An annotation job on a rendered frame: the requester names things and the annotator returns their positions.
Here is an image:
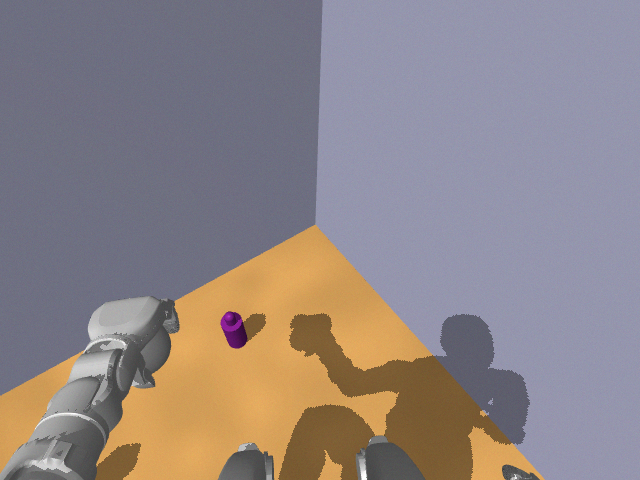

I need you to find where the left robot arm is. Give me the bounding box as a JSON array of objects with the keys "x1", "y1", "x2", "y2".
[{"x1": 0, "y1": 334, "x2": 141, "y2": 480}]

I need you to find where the left robot hand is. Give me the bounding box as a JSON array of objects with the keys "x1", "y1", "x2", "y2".
[{"x1": 88, "y1": 296, "x2": 180, "y2": 389}]

